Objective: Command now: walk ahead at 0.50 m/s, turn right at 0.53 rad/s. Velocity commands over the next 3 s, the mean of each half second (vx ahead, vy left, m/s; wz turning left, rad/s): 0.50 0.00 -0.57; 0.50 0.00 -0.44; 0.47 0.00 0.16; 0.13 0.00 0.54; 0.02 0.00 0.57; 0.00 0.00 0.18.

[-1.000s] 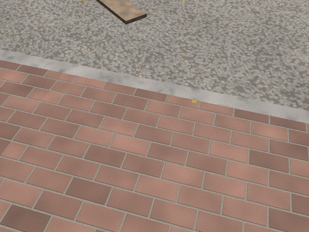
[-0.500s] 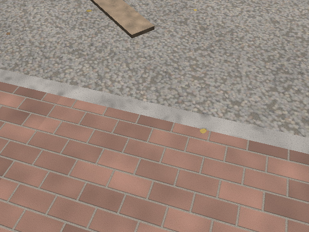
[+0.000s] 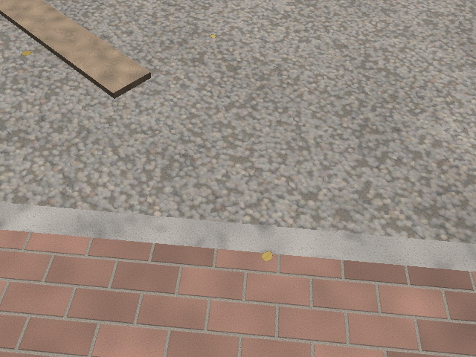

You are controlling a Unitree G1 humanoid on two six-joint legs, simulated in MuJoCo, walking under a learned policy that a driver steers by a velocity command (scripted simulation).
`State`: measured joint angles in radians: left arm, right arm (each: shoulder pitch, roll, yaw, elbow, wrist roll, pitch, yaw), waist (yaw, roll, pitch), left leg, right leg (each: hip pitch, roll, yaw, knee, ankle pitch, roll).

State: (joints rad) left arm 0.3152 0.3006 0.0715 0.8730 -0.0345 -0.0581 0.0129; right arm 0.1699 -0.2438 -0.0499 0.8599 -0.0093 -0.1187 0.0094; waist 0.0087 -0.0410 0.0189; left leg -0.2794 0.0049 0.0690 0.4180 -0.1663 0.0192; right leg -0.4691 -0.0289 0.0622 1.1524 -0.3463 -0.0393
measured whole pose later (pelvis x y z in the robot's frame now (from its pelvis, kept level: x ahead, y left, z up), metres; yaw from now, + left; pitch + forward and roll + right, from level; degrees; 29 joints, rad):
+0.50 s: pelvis +0.25 -0.08 -0.01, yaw -18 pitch +1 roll +1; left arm 0.19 0.29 0.08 0.71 -0.02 -0.05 -0.04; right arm 0.21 -0.29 -0.06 0.84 0.02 -0.12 0.00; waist -0.01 0.01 0.07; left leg -0.39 0.07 -0.02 1.21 -0.41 0.00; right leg -0.38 0.08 -0.02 0.54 -0.18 -0.11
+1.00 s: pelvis +0.54 -0.14 -0.01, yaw -30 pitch +2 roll +1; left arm 0.34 0.27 0.05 0.78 -0.02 -0.05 0.01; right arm 0.15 -0.27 -0.06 0.74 0.00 -0.12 0.03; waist 0.02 -0.02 0.01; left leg -0.36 -0.05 0.02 0.49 -0.16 0.04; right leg -0.34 0.06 0.12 1.16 -0.44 -0.04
